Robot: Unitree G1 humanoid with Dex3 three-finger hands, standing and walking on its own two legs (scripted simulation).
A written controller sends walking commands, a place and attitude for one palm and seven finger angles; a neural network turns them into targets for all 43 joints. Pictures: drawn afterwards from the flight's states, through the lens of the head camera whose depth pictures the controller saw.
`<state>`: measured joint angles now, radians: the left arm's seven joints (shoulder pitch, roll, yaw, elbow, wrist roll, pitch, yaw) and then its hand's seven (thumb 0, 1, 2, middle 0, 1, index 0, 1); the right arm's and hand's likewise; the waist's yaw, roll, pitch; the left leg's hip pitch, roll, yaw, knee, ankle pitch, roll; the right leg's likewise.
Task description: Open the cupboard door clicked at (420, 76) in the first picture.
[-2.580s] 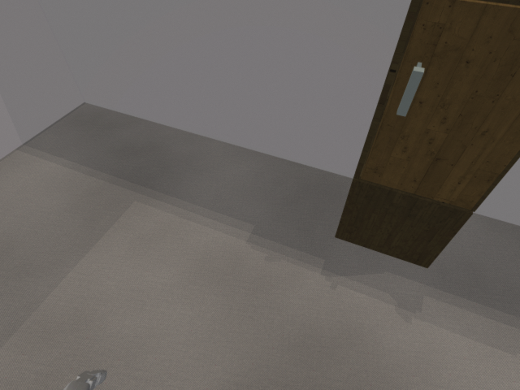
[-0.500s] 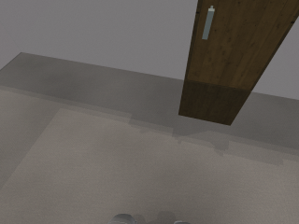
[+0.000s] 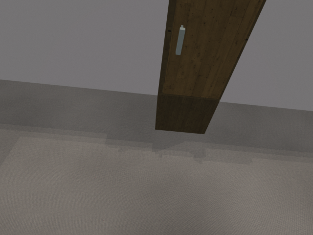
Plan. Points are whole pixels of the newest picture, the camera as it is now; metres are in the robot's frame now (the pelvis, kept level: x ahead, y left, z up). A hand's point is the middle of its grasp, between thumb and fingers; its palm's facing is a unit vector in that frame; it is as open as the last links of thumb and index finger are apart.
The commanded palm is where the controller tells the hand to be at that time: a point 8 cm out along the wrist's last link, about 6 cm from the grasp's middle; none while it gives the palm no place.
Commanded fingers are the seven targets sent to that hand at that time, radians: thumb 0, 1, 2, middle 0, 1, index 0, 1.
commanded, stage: take the last steps up to it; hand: left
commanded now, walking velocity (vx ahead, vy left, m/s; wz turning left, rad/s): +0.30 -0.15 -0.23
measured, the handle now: (180, 39) +0.98 -0.05 +0.03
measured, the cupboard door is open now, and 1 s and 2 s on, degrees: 0 0 0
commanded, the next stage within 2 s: come to a stop and stand still in 1.20 s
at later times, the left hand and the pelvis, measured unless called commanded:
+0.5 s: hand (135, 222) +0.19 +0.07 -0.17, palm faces -0.04 -0.98 -0.20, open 7.2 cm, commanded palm none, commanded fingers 0.00 0.90 0.90 -0.20 -0.30 -0.20 -0.30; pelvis +0.10 -0.11 +0.00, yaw -4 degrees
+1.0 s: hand (145, 195) +0.28 +0.04 -0.18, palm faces -0.01 -0.99 -0.10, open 7.4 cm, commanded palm none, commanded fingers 0.00 0.90 0.90 -0.20 -0.30 -0.20 -0.30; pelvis +0.27 -0.12 +0.00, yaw -4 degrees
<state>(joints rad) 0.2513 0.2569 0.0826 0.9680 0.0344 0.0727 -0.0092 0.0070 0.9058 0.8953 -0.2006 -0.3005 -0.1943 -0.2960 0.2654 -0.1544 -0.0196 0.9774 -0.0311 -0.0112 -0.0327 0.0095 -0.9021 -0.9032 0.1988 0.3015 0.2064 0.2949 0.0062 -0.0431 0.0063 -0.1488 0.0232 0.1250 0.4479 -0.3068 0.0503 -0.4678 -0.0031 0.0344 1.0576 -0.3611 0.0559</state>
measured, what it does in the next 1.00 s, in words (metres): walks ahead: right foot, then left foot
